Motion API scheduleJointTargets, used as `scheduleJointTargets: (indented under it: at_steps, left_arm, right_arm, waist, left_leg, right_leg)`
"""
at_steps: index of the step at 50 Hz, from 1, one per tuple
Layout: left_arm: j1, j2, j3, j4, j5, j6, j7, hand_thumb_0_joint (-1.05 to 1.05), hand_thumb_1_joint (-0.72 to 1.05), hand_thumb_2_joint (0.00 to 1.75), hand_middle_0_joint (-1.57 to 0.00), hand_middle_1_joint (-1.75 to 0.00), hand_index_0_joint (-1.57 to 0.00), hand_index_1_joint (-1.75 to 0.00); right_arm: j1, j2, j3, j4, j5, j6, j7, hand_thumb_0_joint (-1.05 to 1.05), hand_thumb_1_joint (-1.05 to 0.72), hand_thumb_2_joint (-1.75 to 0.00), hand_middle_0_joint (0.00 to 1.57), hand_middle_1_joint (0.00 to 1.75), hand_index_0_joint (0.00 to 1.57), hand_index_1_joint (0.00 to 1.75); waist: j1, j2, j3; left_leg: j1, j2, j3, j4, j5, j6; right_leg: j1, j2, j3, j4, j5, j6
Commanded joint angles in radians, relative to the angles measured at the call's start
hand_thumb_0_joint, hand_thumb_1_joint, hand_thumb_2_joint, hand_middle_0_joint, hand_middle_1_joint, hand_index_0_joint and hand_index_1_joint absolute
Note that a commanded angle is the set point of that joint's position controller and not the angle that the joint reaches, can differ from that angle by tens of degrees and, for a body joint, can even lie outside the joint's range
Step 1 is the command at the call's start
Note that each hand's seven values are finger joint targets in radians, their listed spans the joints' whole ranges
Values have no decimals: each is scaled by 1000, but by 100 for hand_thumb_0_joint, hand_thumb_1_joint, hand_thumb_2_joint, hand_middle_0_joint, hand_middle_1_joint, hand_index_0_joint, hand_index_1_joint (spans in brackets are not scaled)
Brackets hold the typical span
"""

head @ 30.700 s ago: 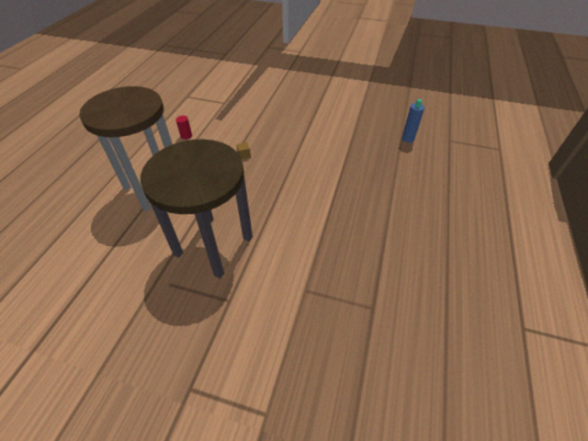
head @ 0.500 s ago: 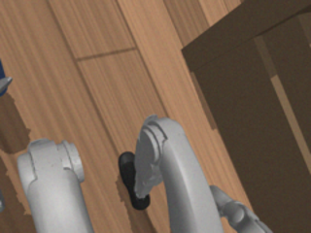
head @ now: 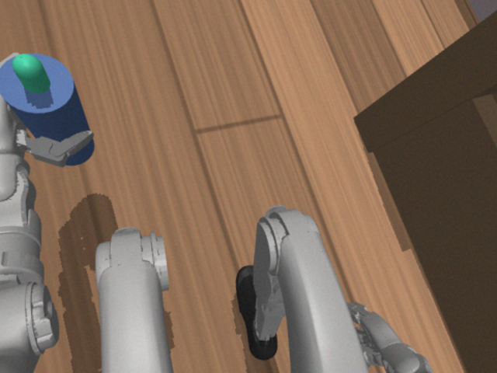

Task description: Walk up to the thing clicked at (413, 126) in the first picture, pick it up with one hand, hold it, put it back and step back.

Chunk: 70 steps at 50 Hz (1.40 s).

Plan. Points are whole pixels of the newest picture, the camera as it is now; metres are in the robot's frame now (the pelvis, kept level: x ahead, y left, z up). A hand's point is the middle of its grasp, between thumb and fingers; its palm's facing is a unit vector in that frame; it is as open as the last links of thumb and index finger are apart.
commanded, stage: settle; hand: left
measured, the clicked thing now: (54, 114) +0.48 +0.24 -0.05
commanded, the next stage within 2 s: lift in 0.80 s
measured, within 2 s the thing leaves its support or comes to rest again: neither
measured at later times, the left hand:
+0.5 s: hand (56, 92) +0.49 +0.23 -0.01, palm faces +0.11 -0.99 -0.05, open 10.2 cm
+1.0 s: hand (50, 81) +0.49 +0.23 +0.02, palm faces +0.12 -0.99 -0.05, open 10.2 cm
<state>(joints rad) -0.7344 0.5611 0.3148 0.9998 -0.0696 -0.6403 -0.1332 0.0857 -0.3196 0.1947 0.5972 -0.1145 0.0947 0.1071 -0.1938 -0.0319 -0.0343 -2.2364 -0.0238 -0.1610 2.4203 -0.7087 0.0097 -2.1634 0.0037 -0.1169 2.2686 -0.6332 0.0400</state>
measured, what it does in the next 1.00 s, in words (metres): stands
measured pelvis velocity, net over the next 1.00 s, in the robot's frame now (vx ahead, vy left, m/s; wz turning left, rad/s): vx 0.01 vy -0.01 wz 0.07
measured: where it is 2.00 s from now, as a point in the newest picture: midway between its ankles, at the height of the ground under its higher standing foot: (206, 346)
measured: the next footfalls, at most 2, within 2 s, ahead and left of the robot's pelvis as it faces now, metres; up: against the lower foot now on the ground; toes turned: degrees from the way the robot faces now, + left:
none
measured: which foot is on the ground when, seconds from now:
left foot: down 0.00-1.00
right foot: down 0.00-1.00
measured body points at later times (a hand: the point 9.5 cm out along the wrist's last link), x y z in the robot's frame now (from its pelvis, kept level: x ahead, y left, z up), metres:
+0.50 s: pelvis +0.01 -0.01 +0.02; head +0.21 +0.06 +0.41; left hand +0.48 +0.28 +0.00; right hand +0.13 -0.27 -0.09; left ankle +0.08 +0.12 -0.31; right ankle +0.12 -0.13 -0.31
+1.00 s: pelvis +0.01 -0.01 +0.04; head +0.22 +0.06 +0.43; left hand +0.48 +0.28 +0.02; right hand +0.12 -0.27 -0.07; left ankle +0.08 +0.12 -0.31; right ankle +0.12 -0.13 -0.31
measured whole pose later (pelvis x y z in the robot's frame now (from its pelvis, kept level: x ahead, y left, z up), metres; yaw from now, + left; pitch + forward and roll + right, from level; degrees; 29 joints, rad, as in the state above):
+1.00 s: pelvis +0.01 -0.01 +0.04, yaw +4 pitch +34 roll -6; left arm -0.82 0.47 0.36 1.03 -0.06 -0.57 -0.18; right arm 0.15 -0.30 0.09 0.62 -0.07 0.05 0.07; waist -0.17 0.00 -0.11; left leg -2.15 -0.02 -0.10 2.26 -0.70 -0.01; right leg -2.12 -0.01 -0.06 2.18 -0.65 0.02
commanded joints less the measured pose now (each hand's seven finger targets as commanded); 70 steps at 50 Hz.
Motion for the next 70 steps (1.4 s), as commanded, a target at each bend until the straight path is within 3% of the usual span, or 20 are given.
scheduleJointTargets:
  at_steps: [1, 6, 8, 9, 15, 22, 39, 40, 41, 45, 48, 50, 52, 54, 58, 61, 63, 65, 69, 70]
  left_arm:
    - [-335, 164, 35, -185, -19, -45, -7, 0, 7, 121, -129, -141, -129, -142]
    - [-355, 142, 31, -178, -17, -23, -34, 0, 6, 123, -129, -141, -129, -143]
    - [-357, 167, 62, -198, -23, -16, -35, 0, 5, 122, -128, -140, -127, -142]
    - [-364, 138, 38, -188, -21, -11, -40, 0, 4, 121, -128, -140, -128, -142]
    - [-385, 169, 87, -195, -30, -1, -48, 0, 4, 125, -132, -143, -131, -145]
    - [-403, 137, 70, -172, -25, -2, -46, 0, 6, 127, -133, -144, -132, -146]
    - [-437, 97, 60, -180, -16, 1, -40, 0, 9, 132, -135, -146, -134, -149]
    - [-427, 123, 80, -154, -15, 4, -36, 0, 8, 132, -134, -146, -133, -148]
    - [-448, 103, 62, -182, -15, -1, -38, 0, 10, 131, -134, -145, -133, -148]
    - [-438, 118, 75, -160, -10, 1, -39, 0, 5, 132, -133, -145, -132, -148]
    - [-465, 95, 57, -196, -16, 0, -46, 0, 2, 126, -141, -154, -143, -153]
    - [-421, 142, 90, -187, -13, 4, -49, 0, 2, 126, -142, -154, -144, -154]
    - [-438, 111, 66, -230, -23, 6, -65, 0, 3, 127, -141, -154, -143, -154]
    - [-395, 117, 78, -188, -30, 21, -74, 0, 2, 128, -142, -155, -144, -155]
    - [-409, 118, 77, -273, -45, 34, -99, 0, 6, 128, -141, -154, -143, -154]
    - [-351, 76, 59, -282, -61, 57, -113, 0, 5, 128, -142, -155, -144, -155]
    - [-329, 80, 77, -314, -71, 70, -106, 0, 3, 128, -142, -155, -144, -154]
    - [-318, 33, 50, -306, -78, 83, -105, 0, 5, 130, -141, -155, -143, -155]
    - [-264, 19, 34, -387, -84, 105, -106, 0, 5, 130, -141, -156, -143, -155]
    - [-260, 40, 54, -387, -79, 113, -99, 0, 5, 130, -141, -155, -143, -155]
  right_arm:
    - [131, -241, -106, -31, 9, -10, -22, 0, -90, -90, 20, 30, 20, 30]
    - [159, -245, -134, -21, 16, -13, -31, 0, -90, -90, 20, 30, 20, 30]
    - [156, -231, -131, -33, 21, -14, -34, 0, -90, -90, 20, 30, 20, 30]
    - [162, -235, -139, -32, 22, -15, -35, 0, -90, -90, 20, 30, 20, 30]
    - [163, -220, -147, -39, 30, -25, -43, 0, -91, -90, 20, 30, 20, 30]
    - [168, -206, -154, -33, 34, -36, -48, 0, -90, -90, 20, 30, 20, 30]
    - [209, -201, -176, -19, 36, -49, -52, 0, -90, -90, 20, 30, 20, 30]
    - [208, -199, -173, -21, 39, -49, -52, 0, -90, -90, 20, 30, 20, 30]
    - [213, -197, -176, -17, 36, -51, -51, 0, -90, -90, 20, 30, 20, 30]
    - [204, -198, -178, -21, 39, -52, -52, 0, -90, -90, 20, 30, 20, 30]
    - [217, -197, -183, -10, 39, -54, -54, 0, -96, -91, 20, 30, 20, 30]
    - [214, -196, -186, -21, 41, -55, -54, 0, -96, -91, 20, 30, 20, 30]
    - [221, -190, -191, -21, 47, -55, -57, 0, -95, -91, 20, 30, 20, 30]
    - [213, -188, -196, -31, 54, -57, -62, 0, -95, -91, 20, 30, 20, 30]
    - [221, -189, -209, -30, 72, -62, -71, 0, -95, -91, 20, 30, 20, 30]
    - [216, -179, -216, -51, 86, -68, -77, 0, -94, -91, 20, 30, 20, 30]
    - [213, -177, -221, -59, 94, -72, -82, 0, -94, -91, 20, 30, 20, 30]
    - [210, -169, -224, -61, 99, -76, -85, 0, -94, -91, 20, 30, 20, 30]
    - [202, -159, -232, -69, 109, -85, -92, 0, -93, -90, 20, 30, 20, 30]
    - [207, -158, -235, -68, 110, -86, -93, 0, -93, -90, 20, 30, 20, 30]
  waist:
    - [-35, 281, -645]
    - [-35, 278, -688]
    - [-12, 270, -726]
    - [-24, 269, -705]
    - [-2, 224, -733]
    - [-3, 225, -713]
    - [-8, 234, -736]
    - [1, 223, -739]
    - [-6, 230, -740]
    - [2, 234, -741]
    - [-1, 253, -751]
    - [21, 249, -800]
    - [14, 241, -814]
    - [23, 221, -823]
    - [35, 248, -828]
    - [39, 222, -836]
    - [58, 204, -820]
    - [40, 175, -784]
    - [62, 163, -779]
    - [67, 159, -771]
  left_leg:
    - [419, 14, 55, -327, 132, 11]
    - [459, 14, 63, -340, 179, 6]
    - [457, 11, 74, -338, 191, 11]
    - [447, 10, 73, -350, 177, 10]
    - [428, 9, 90, -353, 152, 19]
    - [434, 9, 97, -387, 118, 19]
    - [505, 4, 100, -429, 163, 15]
    - [495, 4, 102, -428, 163, 16]
    - [493, 3, 102, -432, 164, 16]
    - [520, 6, 102, -440, 169, 14]
    - [542, 4, 104, -446, 166, 13]
    - [551, 2, 111, -451, 181, 14]
    - [551, 1, 115, -463, 178, 16]
    - [552, 0, 122, -472, 165, 20]
    - [616, 2, 111, -515, 174, 13]
    - [621, 1, 115, -536, 189, 18]
    - [627, 2, 112, -561, 169, 20]
    - [623, 3, 111, -575, 147, 23]
    - [659, 3, 118, -612, 157, 25]
    - [670, 5, 115, -631, 152, 23]
  right_leg:
    - [352, 31, -43, -198, 164, -77]
    - [361, 22, -32, -203, 190, -79]
    - [399, 20, -22, -214, 200, -76]
    - [389, 19, -24, -218, 187, -77]
    - [422, 18, -4, -244, 163, -74]
    - [411, 17, 3, -267, 128, -76]
    - [426, 9, 11, -296, 158, -79]
    - [433, 10, 13, -295, 155, -80]
    - [439, 9, 13, -296, 158, -79]
    - [418, 8, 16, -298, 156, -81]
    - [418, 6, 18, -306, 156, -82]
    - [460, 7, 24, -311, 165, -81]
    - [489, 4, 28, -323, 165, -80]
    - [500, 6, 36, -342, 153, -78]
    - [478, 0, 37, -354, 155, -87]
    - [517, -1, 43, -384, 168, -85]
    - [526, -1, 48, -410, 150, -85]
    - [536, 0, 48, -437, 135, -83]
    - [591, -2, 59, -489, 142, -83]
    - [603, -1, 60, -500, 135, -83]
